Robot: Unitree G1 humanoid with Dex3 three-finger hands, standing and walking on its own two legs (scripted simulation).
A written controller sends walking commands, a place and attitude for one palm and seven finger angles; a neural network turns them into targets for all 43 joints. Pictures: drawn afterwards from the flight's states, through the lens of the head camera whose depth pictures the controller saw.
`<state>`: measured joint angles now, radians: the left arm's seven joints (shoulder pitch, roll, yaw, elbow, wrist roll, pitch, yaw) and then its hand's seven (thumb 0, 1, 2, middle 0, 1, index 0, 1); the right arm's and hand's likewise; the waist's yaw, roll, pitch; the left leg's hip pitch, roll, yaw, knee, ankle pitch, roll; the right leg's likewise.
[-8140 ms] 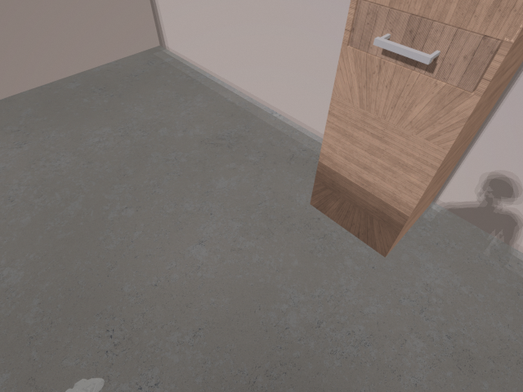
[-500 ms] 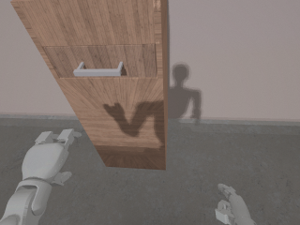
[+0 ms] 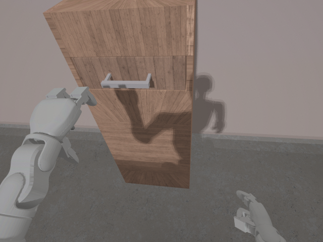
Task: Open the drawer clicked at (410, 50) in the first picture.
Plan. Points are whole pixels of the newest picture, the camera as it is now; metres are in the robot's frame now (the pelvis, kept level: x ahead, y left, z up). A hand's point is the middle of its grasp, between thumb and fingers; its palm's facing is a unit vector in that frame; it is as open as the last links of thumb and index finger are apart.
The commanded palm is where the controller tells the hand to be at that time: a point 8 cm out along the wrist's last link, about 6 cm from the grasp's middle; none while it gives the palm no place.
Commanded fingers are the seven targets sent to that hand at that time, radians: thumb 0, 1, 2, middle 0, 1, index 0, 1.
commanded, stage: raise the hand with hooked fingers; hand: left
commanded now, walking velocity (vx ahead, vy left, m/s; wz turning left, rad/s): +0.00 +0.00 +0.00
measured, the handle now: (126, 80) +0.57 +0.21 +0.10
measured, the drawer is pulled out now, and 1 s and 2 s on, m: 0.00 0.00 0.00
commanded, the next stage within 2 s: move the hooked fingers above the handle in 0.60 s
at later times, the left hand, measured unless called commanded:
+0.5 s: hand (69, 118) +0.30 +0.23 +0.20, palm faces +0.10 -0.03 -0.99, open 13.9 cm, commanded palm +0.26 +0.24 +0.27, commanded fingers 0.00 -0.50 0.30 -0.30 -1.20 -0.30 -1.20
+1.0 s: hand (80, 111) +0.33 +0.23 +0.19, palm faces +0.07 -0.01 -1.00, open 13.8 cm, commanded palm +0.31 +0.23 +0.26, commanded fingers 0.00 -0.50 0.30 -0.30 -1.20 -0.30 -1.20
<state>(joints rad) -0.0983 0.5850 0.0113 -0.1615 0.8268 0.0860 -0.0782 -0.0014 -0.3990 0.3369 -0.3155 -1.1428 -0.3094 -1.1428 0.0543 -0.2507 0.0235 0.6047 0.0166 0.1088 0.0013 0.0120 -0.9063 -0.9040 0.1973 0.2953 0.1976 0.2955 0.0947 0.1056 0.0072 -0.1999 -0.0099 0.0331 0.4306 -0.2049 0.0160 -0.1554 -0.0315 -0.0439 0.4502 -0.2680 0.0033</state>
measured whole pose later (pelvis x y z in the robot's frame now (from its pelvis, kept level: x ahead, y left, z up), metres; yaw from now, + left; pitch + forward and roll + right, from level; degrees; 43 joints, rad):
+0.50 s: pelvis -0.02 +0.00 +0.00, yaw +0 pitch -2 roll +0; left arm -0.26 0.64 0.02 -0.14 0.77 0.05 -0.27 0.00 -0.49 0.30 -0.32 -1.20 -0.31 -1.20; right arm 0.12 -0.29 0.03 0.61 0.03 0.09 0.02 0.01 -0.91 -0.90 0.20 0.30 0.20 0.30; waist 0.09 0.11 0.03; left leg -0.22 -0.01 0.03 0.41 -0.16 0.02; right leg -0.18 -0.03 -0.05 0.44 -0.23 0.00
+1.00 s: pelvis -0.02 -0.01 +0.00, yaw +1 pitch -1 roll +0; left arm -0.44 0.63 -0.04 0.12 0.81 -0.01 -0.23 0.00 -0.49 0.30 -0.32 -1.20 -0.32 -1.20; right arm 0.10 -0.28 0.04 0.64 0.03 0.07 -0.02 0.01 -0.91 -0.90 0.20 0.30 0.20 0.30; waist 0.08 0.10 0.02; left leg -0.24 0.00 0.00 0.42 -0.16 0.00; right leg -0.19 -0.02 -0.07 0.45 -0.24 -0.02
